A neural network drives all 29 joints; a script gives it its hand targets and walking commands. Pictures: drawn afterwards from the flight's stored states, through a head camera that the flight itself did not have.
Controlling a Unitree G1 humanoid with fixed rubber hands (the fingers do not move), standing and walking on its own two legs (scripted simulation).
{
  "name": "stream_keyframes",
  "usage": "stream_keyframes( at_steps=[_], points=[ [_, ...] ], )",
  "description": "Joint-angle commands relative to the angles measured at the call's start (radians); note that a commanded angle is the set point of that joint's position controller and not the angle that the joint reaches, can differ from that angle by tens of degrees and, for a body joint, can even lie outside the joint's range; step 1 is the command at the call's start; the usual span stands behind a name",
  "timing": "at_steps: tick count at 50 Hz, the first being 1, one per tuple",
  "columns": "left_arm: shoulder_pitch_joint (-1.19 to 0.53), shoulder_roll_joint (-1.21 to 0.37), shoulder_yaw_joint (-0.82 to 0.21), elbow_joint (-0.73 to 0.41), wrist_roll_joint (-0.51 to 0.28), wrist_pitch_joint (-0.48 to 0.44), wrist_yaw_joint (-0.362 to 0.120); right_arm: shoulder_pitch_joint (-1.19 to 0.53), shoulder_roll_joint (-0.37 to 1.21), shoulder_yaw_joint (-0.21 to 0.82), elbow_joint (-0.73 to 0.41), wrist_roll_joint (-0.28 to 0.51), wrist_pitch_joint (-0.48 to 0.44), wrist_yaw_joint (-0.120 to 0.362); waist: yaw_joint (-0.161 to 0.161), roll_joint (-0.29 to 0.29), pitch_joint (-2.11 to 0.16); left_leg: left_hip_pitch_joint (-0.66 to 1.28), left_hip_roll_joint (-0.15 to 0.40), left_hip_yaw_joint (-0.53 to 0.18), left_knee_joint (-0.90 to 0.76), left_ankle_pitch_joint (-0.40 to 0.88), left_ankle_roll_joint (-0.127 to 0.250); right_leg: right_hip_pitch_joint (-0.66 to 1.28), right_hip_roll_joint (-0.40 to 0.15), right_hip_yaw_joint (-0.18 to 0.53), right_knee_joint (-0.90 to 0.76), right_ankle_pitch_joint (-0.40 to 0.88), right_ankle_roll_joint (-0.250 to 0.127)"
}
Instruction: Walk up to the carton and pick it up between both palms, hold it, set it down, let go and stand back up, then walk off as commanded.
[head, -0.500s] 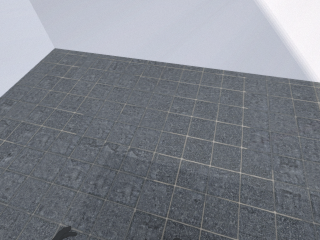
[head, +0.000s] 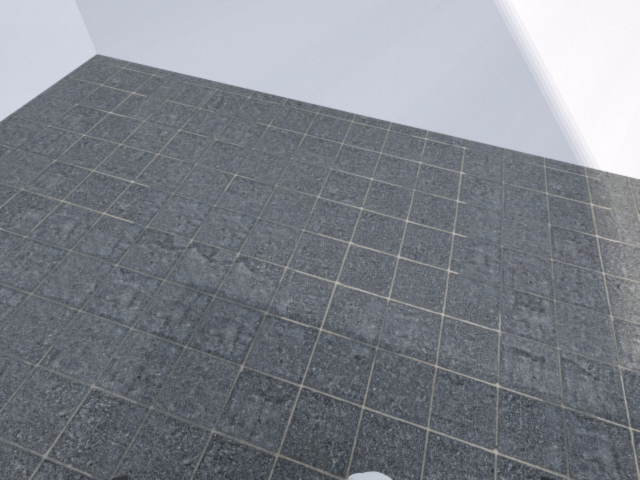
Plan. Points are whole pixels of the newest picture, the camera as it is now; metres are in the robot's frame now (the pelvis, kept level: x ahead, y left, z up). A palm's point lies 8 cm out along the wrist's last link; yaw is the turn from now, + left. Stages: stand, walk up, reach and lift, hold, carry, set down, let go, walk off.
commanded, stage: walk up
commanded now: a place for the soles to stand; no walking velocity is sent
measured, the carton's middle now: out of the picture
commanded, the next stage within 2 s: none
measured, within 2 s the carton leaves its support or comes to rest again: neither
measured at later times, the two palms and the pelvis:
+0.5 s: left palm out of the picture -0.07 +0.24 -0.08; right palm out of the picture -0.04 -0.34 -0.11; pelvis -0.15 -0.06 +0.01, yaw +7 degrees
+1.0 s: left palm out of the picture -0.26 +0.24 -0.13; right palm out of the picture -0.15 -0.34 -0.09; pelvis -0.30 -0.06 +0.00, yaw +11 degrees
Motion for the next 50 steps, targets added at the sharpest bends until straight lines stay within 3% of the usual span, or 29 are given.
stream_keyframes(
  at_steps=[1,2,3,4,5,6,7,9,10,11,14,17,19,23,26,29,30,31,32,33,34,35,36,37,38,41,43,45,50],
  points=[
    [0.027,0.172,0.090,-0.041,-0.010,-0.009,0.009,-0.011,-0.289,-0.118,-0.098,0.005,-0.020,-0.004,0.002,0.265,-0.167,0.152,0.303,-0.345,-0.128,0.688,0.189,0.043,-0.080,-0.090,-0.260,-0.066,0.014],
    [0.059,0.171,0.093,-0.023,-0.009,-0.012,0.010,-0.028,-0.288,-0.119,-0.100,0.004,-0.017,-0.002,0.016,0.254,-0.173,0.096,0.287,-0.330,-0.111,0.640,0.172,0.110,-0.078,-0.107,-0.347,-0.027,0.005],
    [0.110,0.157,0.095,-0.003,-0.007,-0.017,0.010,-0.056,-0.284,-0.117,-0.107,0.009,-0.012,0.001,0.052,0.240,-0.177,0.011,0.253,-0.276,-0.079,0.559,0.133,0.217,-0.076,-0.135,-0.507,0.091,-0.010],
    [0.144,0.158,0.095,0.015,-0.002,-0.021,0.012,-0.075,-0.245,-0.103,-0.106,0.013,-0.007,0.003,0.072,0.178,-0.171,-0.068,0.176,-0.215,-0.011,0.384,0.086,0.274,-0.088,-0.122,-0.645,0.185,-0.022],
    [0.097,0.220,0.102,-0.005,0.019,-0.025,0.011,-0.014,-0.177,-0.089,-0.097,0.021,-0.002,0.001,0.042,-0.103,-0.118,-0.233,-0.023,-0.108,0.200,-0.040,0.021,0.278,-0.249,0.137,-0.770,0.270,-0.059],
    [-0.010,0.273,0.104,-0.065,0.018,-0.030,0.005,-0.009,-0.164,-0.083,-0.092,0.014,0.000,-0.017,0.024,-0.237,-0.093,-0.275,-0.136,-0.065,0.381,-0.365,-0.022,0.144,-0.405,0.311,-0.802,0.430,-0.145],
    [-0.050,0.297,0.106,-0.082,0.020,-0.035,0.006,-0.024,-0.187,-0.087,-0.076,0.002,0.004,-0.030,0.040,-0.257,-0.085,-0.183,-0.136,-0.146,0.510,-0.387,-0.006,0.011,-0.453,0.372,-0.817,0.436,-0.202],
    [-0.127,0.212,0.085,-0.097,0.007,-0.041,0.012,0.009,-0.208,-0.092,-0.043,0.009,-0.001,-0.012,-0.011,-0.126,-0.003,-0.179,-0.131,-0.163,0.589,-0.229,-0.013,-0.033,-0.315,0.198,-0.792,0.383,-0.159],
    [-0.139,0.202,0.086,-0.103,0.007,-0.040,0.015,0.060,-0.201,-0.091,-0.032,0.012,-0.003,-0.004,-0.032,-0.132,-0.027,-0.186,-0.128,-0.148,0.626,-0.199,-0.017,0.009,-0.278,0.143,-0.760,0.399,-0.158],
    [-0.130,0.201,0.086,-0.107,0.004,-0.042,0.017,0.101,-0.201,-0.093,-0.022,0.010,-0.002,0.004,-0.025,-0.132,-0.082,-0.191,-0.131,-0.138,0.651,-0.178,-0.021,0.085,-0.270,0.127,-0.742,0.384,-0.169],
    [-0.087,0.178,0.075,-0.112,-0.010,-0.051,0.021,0.097,-0.208,-0.091,-0.017,0.015,0.000,0.015,0.006,-0.051,-0.149,-0.215,-0.120,-0.121,0.648,-0.181,-0.039,0.236,-0.280,0.120,-0.722,0.386,-0.190],
    [-0.037,0.184,0.077,-0.094,-0.014,-0.049,0.026,0.062,-0.197,-0.082,-0.026,0.016,0.004,0.019,0.037,-0.074,-0.135,-0.222,-0.105,-0.097,0.545,-0.201,-0.050,0.288,-0.286,0.141,-0.743,0.322,-0.194],
    [-0.027,0.191,0.081,-0.091,-0.012,-0.046,0.027,0.063,-0.197,-0.080,-0.030,0.015,0.004,0.021,0.041,-0.096,-0.135,-0.205,-0.097,-0.092,0.490,-0.229,-0.050,0.292,-0.300,0.146,-0.745,0.330,-0.211],
    [-0.061,0.204,0.085,-0.103,-0.008,-0.042,0.029,0.094,-0.193,-0.077,-0.036,0.014,0.003,0.030,0.017,-0.097,-0.130,-0.102,-0.057,-0.065,0.389,-0.268,-0.027,0.209,-0.339,0.121,-0.760,0.311,-0.232],
    [-0.117,0.229,0.092,-0.109,-0.005,-0.035,0.032,0.156,-0.189,-0.079,-0.023,0.011,0.012,0.040,-0.027,-0.114,-0.110,0.019,0.011,-0.045,0.218,-0.232,0.014,0.098,-0.360,0.100,-0.782,0.223,-0.193],
    [-0.151,0.242,0.094,-0.104,-0.002,-0.020,0.032,0.247,-0.180,-0.088,0.025,0.002,0.011,0.050,-0.069,-0.078,-0.090,0.181,0.006,-0.012,-0.019,-0.089,0.059,-0.088,-0.318,0.044,-0.754,0.013,-0.108],
    [-0.138,0.210,0.085,-0.104,-0.007,-0.016,0.033,0.239,-0.191,-0.095,0.025,-0.015,0.013,0.051,-0.067,0.013,-0.070,0.196,0.016,-0.113,-0.077,-0.110,0.075,-0.177,-0.268,0.005,-0.623,-0.068,-0.071],
    [-0.098,0.155,0.072,-0.101,-0.021,-0.011,0.032,0.191,-0.239,-0.103,-0.001,-0.032,0.018,0.048,-0.057,0.288,-0.009,0.047,0.176,-0.418,-0.305,-0.302,0.119,-0.261,-0.112,-0.152,-0.310,-0.146,-0.020],
    [-0.092,0.162,0.074,-0.099,-0.009,-0.003,0.034,0.057,-0.333,-0.120,-0.063,-0.038,0.019,0.043,-0.039,0.368,0.062,-0.217,0.330,-0.624,-0.453,-0.399,0.169,-0.231,0.011,-0.162,-0.034,-0.102,0.032],
    [-0.069,0.203,0.093,-0.077,-0.002,-0.001,0.035,-0.038,-0.358,-0.122,-0.104,-0.041,0.010,0.037,-0.022,0.250,0.052,-0.350,0.331,-0.592,-0.468,-0.385,0.202,-0.132,0.040,-0.070,0.124,-0.073,0.048],
    [-0.036,0.194,0.096,-0.059,0.007,-0.004,0.033,-0.113,-0.369,-0.121,-0.115,-0.041,0.006,0.032,-0.013,0.286,0.051,-0.415,0.322,-0.617,-0.495,-0.423,0.233,-0.102,0.056,-0.029,0.238,-0.047,0.046],
    [-0.017,0.210,0.106,-0.041,0.005,-0.006,0.033,-0.179,-0.319,-0.114,-0.129,-0.043,0.000,0.026,0.024,0.208,0.058,-0.402,0.271,-0.535,-0.447,-0.340,0.201,-0.077,0.046,-0.008,0.279,0.019,0.041],
    [-0.020,0.216,0.110,-0.033,-0.003,-0.005,0.028,-0.176,-0.266,-0.106,-0.136,-0.035,-0.005,0.021,0.031,0.135,0.020,-0.291,0.194,-0.436,-0.385,-0.221,0.130,-0.084,0.043,0.006,0.259,0.088,0.036],
    [-0.010,0.202,0.103,-0.029,-0.004,-0.005,0.026,-0.137,-0.246,-0.105,-0.133,-0.027,-0.004,0.016,0.025,0.144,-0.027,-0.159,0.155,-0.395,-0.346,-0.139,0.087,-0.118,0.037,-0.015,0.241,0.103,0.040],
    [-0.013,0.204,0.101,-0.036,-0.003,-0.005,0.027,-0.094,-0.242,-0.109,-0.136,-0.017,-0.004,0.015,0.009,0.176,-0.062,-0.032,0.159,-0.416,-0.314,-0.032,0.080,-0.148,0.036,-0.023,0.218,0.088,0.049],
    [-0.061,0.195,0.096,-0.073,-0.005,-0.006,0.033,0.040,-0.242,-0.112,-0.138,0.000,0.000,0.009,-0.043,0.200,-0.166,0.229,0.198,-0.484,-0.240,0.272,0.103,-0.202,0.010,-0.034,0.123,0.016,0.069],
    [-0.063,0.190,0.089,-0.072,-0.011,-0.004,0.036,0.061,-0.243,-0.113,-0.146,0.003,0.005,0.005,-0.044,0.208,-0.172,0.251,0.212,-0.490,-0.226,0.385,0.115,-0.188,-0.002,-0.038,0.075,-0.019,0.069],
    [-0.058,0.185,0.083,-0.070,-0.014,-0.002,0.038,0.064,-0.243,-0.112,-0.153,0.006,0.009,0.004,-0.045,0.220,-0.179,0.229,0.217,-0.491,-0.232,0.417,0.130,-0.137,-0.012,-0.064,0.024,-0.047,0.063],
    [-0.007,0.169,0.076,-0.041,-0.016,-0.003,0.032,0.032,-0.243,-0.109,-0.173,0.001,0.017,0.012,-0.041,0.219,-0.189,0.078,0.239,-0.511,-0.286,0.274,0.201,0.025,-0.009,-0.104,-0.081,-0.081,0.049]
  ],
)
